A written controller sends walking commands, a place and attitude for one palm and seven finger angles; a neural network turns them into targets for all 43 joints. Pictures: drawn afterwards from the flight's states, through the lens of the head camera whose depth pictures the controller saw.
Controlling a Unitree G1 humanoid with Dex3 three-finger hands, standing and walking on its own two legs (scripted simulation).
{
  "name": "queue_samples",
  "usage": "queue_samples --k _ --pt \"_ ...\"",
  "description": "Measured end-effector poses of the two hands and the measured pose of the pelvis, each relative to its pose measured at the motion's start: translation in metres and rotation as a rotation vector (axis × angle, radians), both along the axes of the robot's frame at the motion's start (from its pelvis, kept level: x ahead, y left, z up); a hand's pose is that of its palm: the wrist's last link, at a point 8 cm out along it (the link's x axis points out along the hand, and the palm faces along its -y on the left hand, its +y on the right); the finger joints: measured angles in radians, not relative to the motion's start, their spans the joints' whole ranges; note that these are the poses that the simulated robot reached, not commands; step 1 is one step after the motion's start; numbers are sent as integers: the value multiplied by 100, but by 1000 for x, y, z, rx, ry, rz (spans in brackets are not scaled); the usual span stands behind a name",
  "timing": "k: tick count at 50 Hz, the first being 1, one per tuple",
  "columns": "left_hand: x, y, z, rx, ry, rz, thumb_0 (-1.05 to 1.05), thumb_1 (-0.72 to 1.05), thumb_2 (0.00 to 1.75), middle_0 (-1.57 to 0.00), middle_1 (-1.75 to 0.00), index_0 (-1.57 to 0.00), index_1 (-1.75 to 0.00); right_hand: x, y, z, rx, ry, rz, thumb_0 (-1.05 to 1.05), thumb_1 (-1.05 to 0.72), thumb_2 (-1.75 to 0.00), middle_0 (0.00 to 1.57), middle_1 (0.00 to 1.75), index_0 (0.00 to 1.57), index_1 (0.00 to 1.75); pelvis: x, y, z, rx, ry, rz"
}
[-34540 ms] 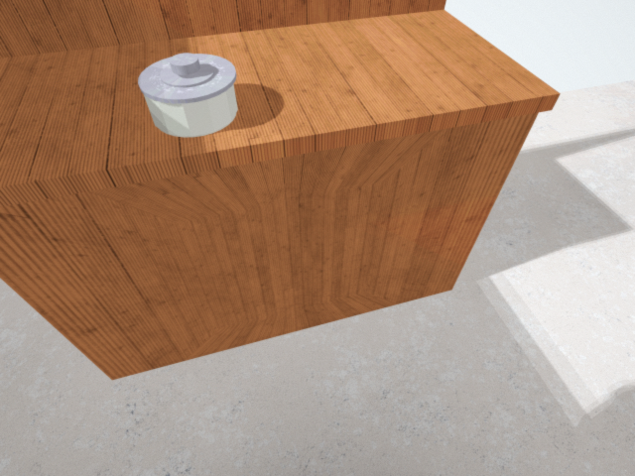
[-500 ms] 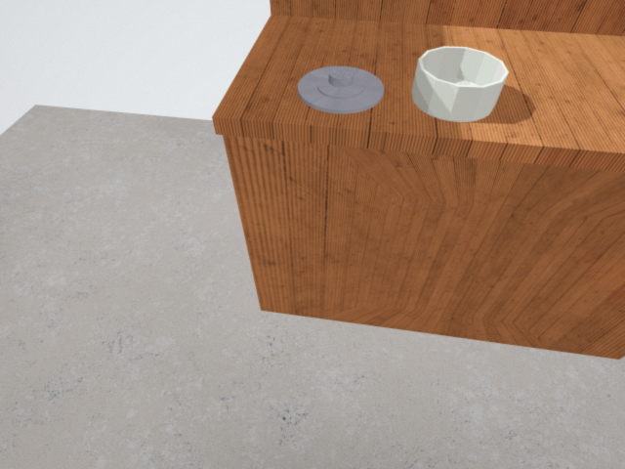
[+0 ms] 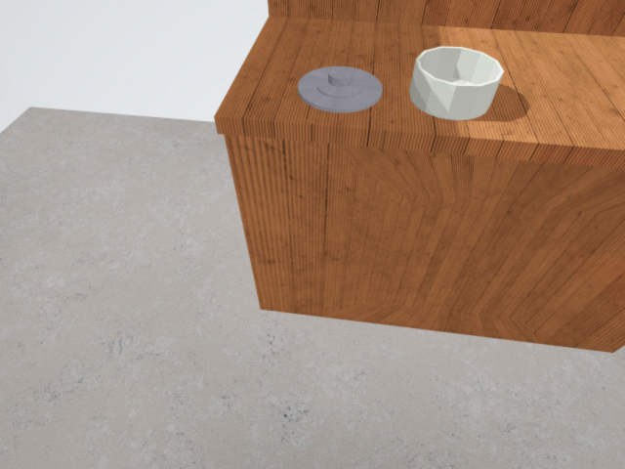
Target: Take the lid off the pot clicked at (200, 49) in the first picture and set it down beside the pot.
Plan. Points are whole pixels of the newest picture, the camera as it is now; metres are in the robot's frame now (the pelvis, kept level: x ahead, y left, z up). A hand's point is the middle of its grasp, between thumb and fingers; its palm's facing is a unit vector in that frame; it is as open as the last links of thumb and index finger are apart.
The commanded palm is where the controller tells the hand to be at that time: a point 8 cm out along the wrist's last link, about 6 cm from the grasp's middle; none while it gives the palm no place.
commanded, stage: let the arm hang, fingers relaxed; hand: left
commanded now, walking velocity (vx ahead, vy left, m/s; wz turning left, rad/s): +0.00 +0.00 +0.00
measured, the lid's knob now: (340, 76) +0.82 -0.03 +0.09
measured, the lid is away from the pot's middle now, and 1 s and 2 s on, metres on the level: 0.23 0.23 0.23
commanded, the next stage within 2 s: look to check the result in 0.76 s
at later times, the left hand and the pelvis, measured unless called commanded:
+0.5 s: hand out of the picture -0.04 +0.16 -0.18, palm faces +0.03 -0.99 -0.16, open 7.3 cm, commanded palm none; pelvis -0.02 +0.00 +0.00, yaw +0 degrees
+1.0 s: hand out of the picture -0.03 +0.16 -0.18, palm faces +0.04 -0.98 -0.18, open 7.3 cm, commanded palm none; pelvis -0.02 +0.00 +0.00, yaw +0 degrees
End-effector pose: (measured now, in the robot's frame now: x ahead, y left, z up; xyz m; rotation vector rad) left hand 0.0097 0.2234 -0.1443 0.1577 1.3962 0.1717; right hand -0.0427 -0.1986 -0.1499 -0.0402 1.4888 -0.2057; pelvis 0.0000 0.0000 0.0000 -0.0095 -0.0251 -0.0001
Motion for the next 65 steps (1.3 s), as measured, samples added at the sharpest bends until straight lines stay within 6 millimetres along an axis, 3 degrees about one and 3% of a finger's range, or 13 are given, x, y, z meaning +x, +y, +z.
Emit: queue_samples --k 10,19,48,65 --pt "-33 -11 -3 -35 60 16 0 92 90 -20 -30 -20 -30 -11 3 2 -2 8 3 1 -91 -90 20 30 20 30 -9 3 1 0 -4 -1" --pt "-46 -18 -4 -56 77 20 0 92 90 -20 -30 -20 -30 -12 4 2 -2 -9 6 1 -91 -90 20 30 20 30 -15 4 1 1 -5 -4" --pt "-48 -15 -1 -34 54 20 0 92 90 -20 -30 -20 -30 -23 3 1 10 -2 5 1 -91 -90 20 30 20 30 -23 0 1 1 -5 3" --pt "-51 -20 -2 -42 62 24 0 92 90 -20 -30 -20 -30 -17 1 1 7 -7 8 1 -91 -90 20 30 20 30 -22 -2 2 0 -2 5"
